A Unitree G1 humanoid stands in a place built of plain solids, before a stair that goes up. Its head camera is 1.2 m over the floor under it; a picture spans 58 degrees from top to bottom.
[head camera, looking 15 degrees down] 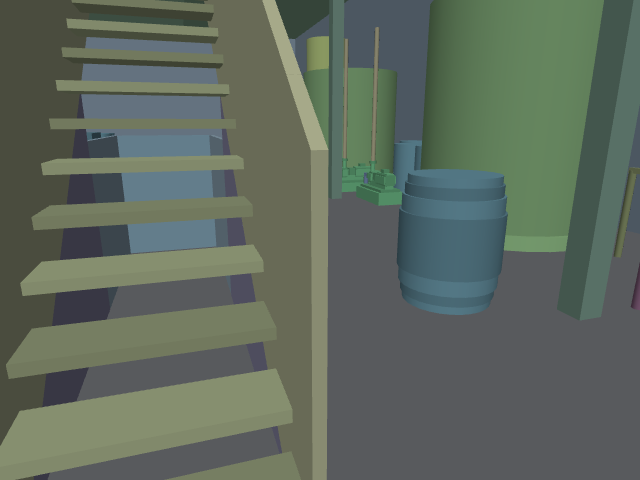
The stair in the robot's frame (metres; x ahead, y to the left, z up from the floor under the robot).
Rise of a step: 0.18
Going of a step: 0.22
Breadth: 0.88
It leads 17 degrees to the left of straight ahead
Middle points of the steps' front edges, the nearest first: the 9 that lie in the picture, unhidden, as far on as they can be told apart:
1.03 0.47 0.35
1.24 0.53 0.53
1.45 0.60 0.70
1.65 0.66 0.88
1.86 0.73 1.05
2.06 0.79 1.23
2.27 0.86 1.40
2.48 0.92 1.58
2.68 0.99 1.75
